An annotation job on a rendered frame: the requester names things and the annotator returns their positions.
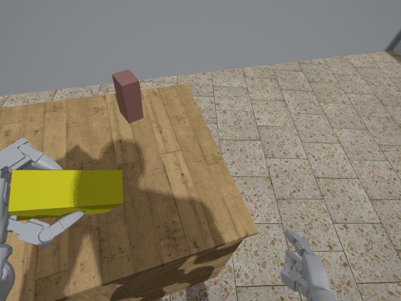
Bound robot right hand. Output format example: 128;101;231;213
281;230;331;299

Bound sponge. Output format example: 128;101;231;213
8;170;123;221

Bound left robot forearm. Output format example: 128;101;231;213
0;244;15;301

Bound robot left hand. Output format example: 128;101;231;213
0;138;84;248

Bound table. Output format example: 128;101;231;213
0;84;259;301

